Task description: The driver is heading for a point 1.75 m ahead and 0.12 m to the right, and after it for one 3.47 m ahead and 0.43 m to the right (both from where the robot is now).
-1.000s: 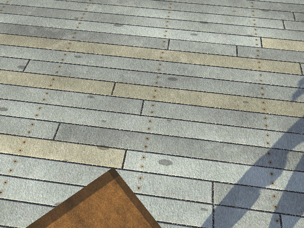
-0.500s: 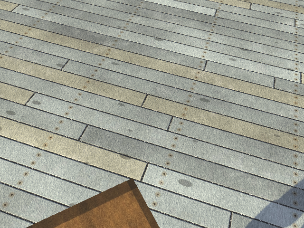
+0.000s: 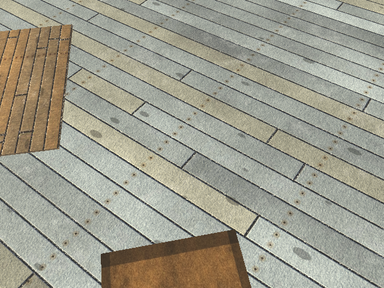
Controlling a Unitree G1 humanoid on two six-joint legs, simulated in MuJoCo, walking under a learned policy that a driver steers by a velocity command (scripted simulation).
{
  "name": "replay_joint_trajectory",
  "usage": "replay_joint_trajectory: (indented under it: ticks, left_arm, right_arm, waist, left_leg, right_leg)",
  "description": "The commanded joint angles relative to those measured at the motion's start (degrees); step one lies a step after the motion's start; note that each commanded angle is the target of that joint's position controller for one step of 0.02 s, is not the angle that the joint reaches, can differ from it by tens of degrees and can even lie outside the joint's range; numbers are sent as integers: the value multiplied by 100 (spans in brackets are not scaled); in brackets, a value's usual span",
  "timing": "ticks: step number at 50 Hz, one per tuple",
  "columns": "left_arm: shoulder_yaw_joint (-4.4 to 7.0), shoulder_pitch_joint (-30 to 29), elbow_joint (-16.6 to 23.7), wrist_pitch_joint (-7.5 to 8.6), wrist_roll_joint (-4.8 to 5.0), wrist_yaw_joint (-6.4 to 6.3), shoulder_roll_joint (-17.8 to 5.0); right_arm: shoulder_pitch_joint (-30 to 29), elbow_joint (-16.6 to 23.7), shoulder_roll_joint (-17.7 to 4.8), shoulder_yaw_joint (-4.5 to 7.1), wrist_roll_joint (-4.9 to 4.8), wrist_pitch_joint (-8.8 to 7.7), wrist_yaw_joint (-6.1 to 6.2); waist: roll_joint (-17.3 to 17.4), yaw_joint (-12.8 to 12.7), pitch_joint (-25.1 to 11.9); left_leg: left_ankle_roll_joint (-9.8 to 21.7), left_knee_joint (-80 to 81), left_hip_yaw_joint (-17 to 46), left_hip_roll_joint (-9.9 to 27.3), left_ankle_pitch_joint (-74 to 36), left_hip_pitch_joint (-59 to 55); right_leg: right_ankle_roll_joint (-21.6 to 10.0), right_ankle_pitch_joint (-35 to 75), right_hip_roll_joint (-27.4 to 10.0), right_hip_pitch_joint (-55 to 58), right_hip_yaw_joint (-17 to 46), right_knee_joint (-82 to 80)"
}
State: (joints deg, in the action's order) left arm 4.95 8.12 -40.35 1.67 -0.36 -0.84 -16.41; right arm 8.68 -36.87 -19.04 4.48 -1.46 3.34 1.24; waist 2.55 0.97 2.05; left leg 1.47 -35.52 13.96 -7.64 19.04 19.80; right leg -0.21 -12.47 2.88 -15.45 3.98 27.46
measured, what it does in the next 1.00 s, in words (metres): steps on the spot: left foot, then right foot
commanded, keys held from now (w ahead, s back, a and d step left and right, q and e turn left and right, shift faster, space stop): q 0.20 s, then no key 0.80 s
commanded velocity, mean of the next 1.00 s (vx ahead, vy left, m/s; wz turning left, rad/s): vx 0.00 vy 0.00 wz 0.25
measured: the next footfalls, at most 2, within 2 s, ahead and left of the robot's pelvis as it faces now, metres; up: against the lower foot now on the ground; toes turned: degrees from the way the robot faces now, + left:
left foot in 0.38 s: +0.01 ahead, +0.14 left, +0.00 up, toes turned +11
right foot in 0.72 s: +0.05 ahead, -0.09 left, +0.00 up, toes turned +13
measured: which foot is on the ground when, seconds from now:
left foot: up 0.00-0.36, down 0.38-1.00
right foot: down 0.00-0.38, up 0.40-0.70, down 0.72-1.00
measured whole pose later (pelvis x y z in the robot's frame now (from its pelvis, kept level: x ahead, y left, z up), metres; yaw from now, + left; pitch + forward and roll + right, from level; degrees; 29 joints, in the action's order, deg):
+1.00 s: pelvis -0.01 +0.03 +0.00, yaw +13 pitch -2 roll +0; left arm 1.4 11.4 -49.3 0.9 -0.6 -1.3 -14.3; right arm 10.0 -47.9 -14.2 2.2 0.6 1.3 1.0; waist 0.2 0.0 2.2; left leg 0.9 -28.4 1.5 -1.8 15.1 11.5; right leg 1.4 -16.8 -1.6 -10.1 0.3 28.6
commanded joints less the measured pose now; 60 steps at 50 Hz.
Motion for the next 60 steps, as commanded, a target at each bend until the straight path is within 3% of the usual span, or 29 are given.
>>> replay_joint_trajectory:
  ticks: [1,2,3,4,6,8,11,15,17,18,19,20,21,22,24,25,27,29,33,35,36,37,38,39,40,44,52,60]
  left_arm:
    - [263,-16,468,54,-200,-23,-1072]
    - [167,-251,540,48,-139,-57,-769]
    - [130,-422,570,22,-64,-84,-661]
    - [97,-454,574,5,17,-112,-596]
    - [83,-282,534,-53,-10,-158,-653]
    - [119,-14,477,-108,-58,-191,-755]
    - [188,22,449,-158,-30,-156,-963]
    - [206,-40,371,-172,97,-19,-1114]
    - [164,-168,318,-171,211,5,-1073]
    - [99,14,201,-150,238,13,-913]
    - [-14,294,125,-106,74,42,-600]
    - [-162,363,294,-59,-190,83,-237]
    - [-50,-174,343,-96,-74,-6,-620]
    - [17,-188,321,-144,46,-26,-797]
    - [71,-6,122,-224,30,-83,-819]
    - [81,79,65,-254,16,-97,-808]
    - [33,284,-37,-261,53,-83,-629]
    - [-42,186,-52,-262,59,-78,-467]
    - [-79,120,-75,-258,68,-79,-495]
    - [-115,358,-204,-220,9,-62,-437]
    - [-107,385,-220,-198,-74,-67,-589]
    - [-63,390,-183,-193,-79,-86,-902]
    - [-4,282,-309,-181,4,-61,-1024]
    - [-63,205,-259,-145,9,-15,-734]
    - [-116,176,-301,-116,-41,-13,-573]
    - [-165,280,-468,-4,-33,-35,-514]
    - [-216,312,-759,-14,-12,-84,-501]
    - [-254,325,-1107,-27,-1,-85,-443]
  right_arm:
    - [293,459,-1003,313,85,-151,10]
    - [361,316,-1155,396,37,-131,-10]
    - [444,192,-1012,394,33,-67,1]
    - [431,179,-868,360,40,-13,4]
    - [240,292,-592,269,-12,13,-40]
    - [-69,466,-465,211,-33,-8,-62]
    - [-206,597,-322,124,35,-23,-119]
    - [-9,574,-358,116,58,-11,-149]
    - [343,429,-315,125,69,-11,-171]
    - [484,372,-375,141,88,-18,-161]
    - [601,401,-647,182,104,-31,-109]
    - [291,595,-1080,208,208,-43,-42]
    - [443,557,-675,111,350,-158,-83]
    - [281,466,-528,39,360,-257,-109]
    - [-77,384,-518,31,241,-348,-109]
    - [-171,346,-485,3,213,-369,-89]
    - [-253,273,-302,-61,220,-370,-71]
    - [-310,211,-233,-77,214,-356,-71]
    - [-257,3,-271,-82,212,-320,-92]
    - [-337,-117,-161,-138,146,-327,-104]
    - [-146,-213,-90,-162,177,-371,-115]
    - [7,-255,-82,-167,272,-417,-145]
    - [106,-290,-91,-142,273,-421,-151]
    - [-154,-330,-221,-136,281,-398,-130]
    - [-261,-342,-218,-112,248,-374,-104]
    - [-176,-503,-88,-116,224,-280,-31]
    - [18,-989,-94,-81,191,-279,16]
    - [124,-1460,-127,-77,171,-278,72]
  waist:
    - [-1458,97,-593]
    - [-1089,154,-522]
    - [-921,201,-418]
    - [-943,125,-332]
    - [-1031,-30,-254]
    - [-1156,-251,-365]
    - [-1199,-353,-555]
    - [-1298,-280,-625]
    - [-1214,-32,-627]
    - [-1038,37,-629]
    - [-249,-58,-911]
    - [1327,-316,-892]
    - [913,196,-971]
    - [706,80,-748]
    - [601,-42,-522]
    - [562,-103,-485]
    - [492,-200,-574]
    - [515,-129,-550]
    - [514,-30,-509]
    - [346,-255,-430]
    - [121,-209,-479]
    - [-333,-16,-489]
    - [-848,147,-419]
    - [-688,-84,-310]
    - [-603,-95,-268]
    - [-521,-111,-235]
    - [-249,-124,-159]
    - [-237,-109,-123]
  left_leg:
    - [-318,-2606,-359,294,1805,1293]
    - [-418,-3071,-419,409,1400,1259]
    - [-536,-3292,-511,461,1051,1305]
    - [-635,-3479,-567,487,743,1488]
    - [-747,-3234,-881,569,466,1542]
    - [-815,-2688,-1040,706,425,1639]
    - [-780,-1801,-1224,905,573,1115]
    - [-565,-601,-1533,769,475,207]
    - [-314,716,-1672,647,-456,-511]
    - [-142,1484,-1596,624,-1161,-1144]
    - [50,1590,-713,1273,-2533,-2130]
    - [912,1443,808,2642,-3994,-2313]
    - [1618,1535,958,2900,-3660,-1651]
    - [1562,1600,588,2631,-3321,-1473]
    - [1148,1619,137,2194,-2847,-1414]
    - [1121,1596,-2,2125,-3216,-1263]
    - [1102,1583,-286,1945,-3371,-1174]
    - [1056,1546,-385,1825,-3097,-1195]
    - [1138,1522,-56,1913,-2480,-1159]
    - [876,1483,-114,1735,-1863,-862]
    - [610,1473,-164,1575,-1462,-651]
    - [369,1344,-405,1277,-935,-491]
    - [175,1438,-763,953,-603,-691]
    - [63,1255,-858,883,-553,-896]
    - [92,1198,-847,898,-534,-866]
    - [108,1140,-849,911,-1079,-915]
    - [19,1150,-892,908,-1355,-980]
    - [-14,1173,-934,911,-1501,-1077]
  right_leg:
    - [-1671,2229,-2699,846,2506,-1030]
    - [-1473,1973,-2345,689,1895,-951]
    - [-1199,1604,-1940,656,1364,-889]
    - [-1112,1556,-1776,731,1081,-866]
    - [-1129,1797,-1579,786,594,-906]
    - [-1240,1991,-1684,1219,483,-883]
    - [-1297,2184,-1834,1278,290,-805]
    - [-1292,2432,-1927,1028,193,-631]
    - [-1071,2266,-1830,828,68,-283]
    - [-763,1869,-1686,494,-88,-43]
    - [-229,751,-1315,-171,-485,641]
    - [363,-1841,-664,-1266,-947,1602]
    - [475,-2546,-695,-1183,-334,2412]
    - [482,-2405,-731,-1224,-210,2846]
    - [489,-1853,-752,-1376,-122,2939]
    - [527,-1577,-733,-1220,-103,3023]
    - [580,-1238,-688,-883,-161,2783]
    - [580,-1095,-696,-631,-226,2063]
    - [515,-947,-619,-125,-292,874]
    - [376,296,-574,563,-341,-431]
    - [278,1089,-746,1007,-96,-563]
    - [110,1812,-1051,1187,147,-398]
    - [-116,1011,-968,712,34,-208]
    - [-138,468,-863,416,14,-345]
    - [-59,292,-826,348,-16,-425]
    - [75,507,-739,372,-97,-377]
    - [35,477,-656,405,-142,-389]
    - [19,526,-574,421,-201,-448]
